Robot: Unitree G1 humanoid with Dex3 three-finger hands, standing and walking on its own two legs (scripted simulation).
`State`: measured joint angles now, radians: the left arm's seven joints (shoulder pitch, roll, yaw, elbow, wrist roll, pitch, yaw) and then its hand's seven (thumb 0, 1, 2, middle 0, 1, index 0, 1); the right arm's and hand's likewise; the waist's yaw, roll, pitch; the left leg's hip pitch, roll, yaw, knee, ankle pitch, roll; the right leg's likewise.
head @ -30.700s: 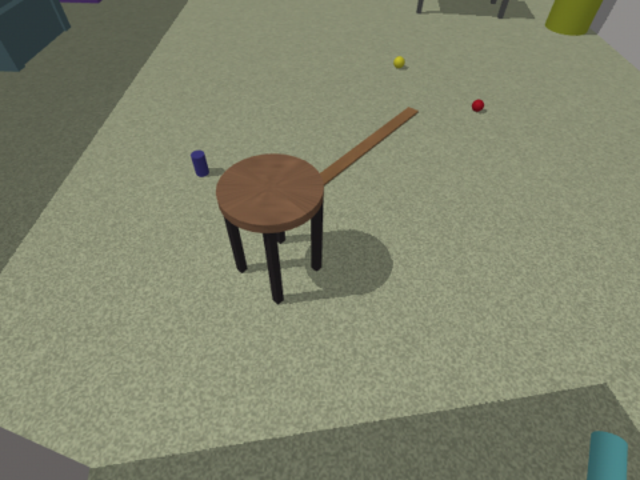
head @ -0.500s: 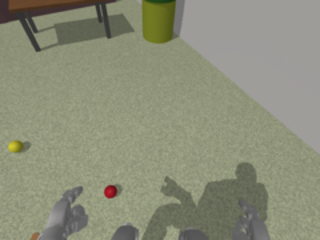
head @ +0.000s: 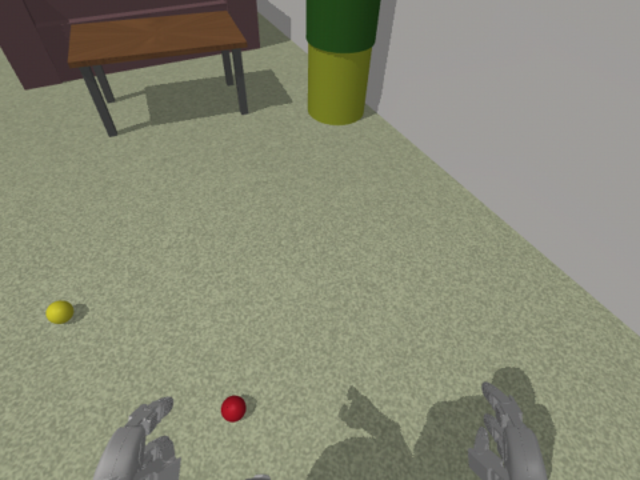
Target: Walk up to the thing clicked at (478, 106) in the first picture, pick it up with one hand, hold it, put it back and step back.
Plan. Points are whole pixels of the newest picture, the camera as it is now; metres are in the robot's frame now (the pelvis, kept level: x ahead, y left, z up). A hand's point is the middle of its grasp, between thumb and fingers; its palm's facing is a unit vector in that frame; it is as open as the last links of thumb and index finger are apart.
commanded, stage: home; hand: left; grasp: from above
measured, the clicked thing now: (233, 408) +0.43 +0.24 -0.68
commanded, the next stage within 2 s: stand in 1.64 s
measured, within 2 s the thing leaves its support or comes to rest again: neither
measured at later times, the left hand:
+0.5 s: hand (172, 470) +0.16 +0.18 -0.05, palm faces +0.04 -0.98 -0.19, open 7.4 cm
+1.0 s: hand (175, 465) +0.16 +0.18 -0.05, palm faces +0.04 -0.98 -0.19, open 7.4 cm
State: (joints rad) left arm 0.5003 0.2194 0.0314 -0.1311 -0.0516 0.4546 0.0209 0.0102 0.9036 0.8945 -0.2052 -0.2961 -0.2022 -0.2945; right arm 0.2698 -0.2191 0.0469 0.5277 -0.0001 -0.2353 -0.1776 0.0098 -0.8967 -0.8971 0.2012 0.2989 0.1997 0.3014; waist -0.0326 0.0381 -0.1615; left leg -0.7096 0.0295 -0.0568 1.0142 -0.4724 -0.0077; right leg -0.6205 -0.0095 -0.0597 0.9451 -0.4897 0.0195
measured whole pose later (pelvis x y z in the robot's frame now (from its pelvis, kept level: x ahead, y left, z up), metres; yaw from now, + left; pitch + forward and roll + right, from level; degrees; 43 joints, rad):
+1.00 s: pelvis +0.00 +0.00 +0.00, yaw -1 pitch +9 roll -3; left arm 0.50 0.22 0.03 -0.13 -0.05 0.45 0.02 0.01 0.90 0.89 -0.21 -0.30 -0.20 -0.29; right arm 0.29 -0.22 0.04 0.55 0.00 -0.25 -0.18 0.01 -0.90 -0.90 0.20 0.30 0.20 0.30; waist -0.04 0.04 -0.16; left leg -0.71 0.03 -0.05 1.02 -0.48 0.00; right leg -0.63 -0.01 -0.05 0.95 -0.49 0.02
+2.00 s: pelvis +0.00 +0.01 +0.03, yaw -1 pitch +1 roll +0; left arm 0.22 0.29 0.04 0.68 0.04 0.07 0.04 0.01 0.90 0.89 -0.21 -0.30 -0.20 -0.30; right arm 0.17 -0.29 -0.04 0.86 -0.06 -0.04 -0.01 0.01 -0.90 -0.90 0.20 0.30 0.20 0.30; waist 0.02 -0.02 0.03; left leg -0.42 -0.01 0.00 0.78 -0.38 0.02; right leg -0.37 -0.05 -0.01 0.77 -0.41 0.04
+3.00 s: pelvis -0.01 +0.00 +0.07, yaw -1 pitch -4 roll +0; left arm 0.18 0.29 0.03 1.14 0.02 0.00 0.02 0.00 0.90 0.89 -0.21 -0.30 -0.20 -0.30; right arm 0.15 -0.31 -0.02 1.14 -0.02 0.00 -0.01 0.00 -0.90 -0.90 0.20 0.30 0.20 0.30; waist 0.00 0.01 0.07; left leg -0.14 0.00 0.00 0.37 -0.16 0.00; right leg -0.10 -0.04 -0.02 0.37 -0.20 0.03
